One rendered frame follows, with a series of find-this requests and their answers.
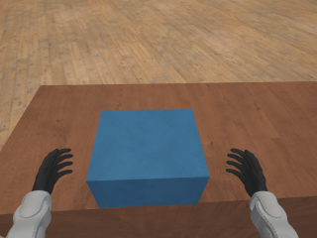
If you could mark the left robot forearm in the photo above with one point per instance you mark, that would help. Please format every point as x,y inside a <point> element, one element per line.
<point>33,216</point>

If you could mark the left robot hand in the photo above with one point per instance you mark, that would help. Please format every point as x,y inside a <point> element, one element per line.
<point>48,173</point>

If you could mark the carton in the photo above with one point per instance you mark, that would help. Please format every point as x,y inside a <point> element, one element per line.
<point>147,157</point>

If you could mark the right robot forearm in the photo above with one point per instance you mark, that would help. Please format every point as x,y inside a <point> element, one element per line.
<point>269,217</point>

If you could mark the right robot hand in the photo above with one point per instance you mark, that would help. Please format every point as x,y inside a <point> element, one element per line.
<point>251,173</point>

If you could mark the pedestal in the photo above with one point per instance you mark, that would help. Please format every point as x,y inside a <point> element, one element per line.
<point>274,120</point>

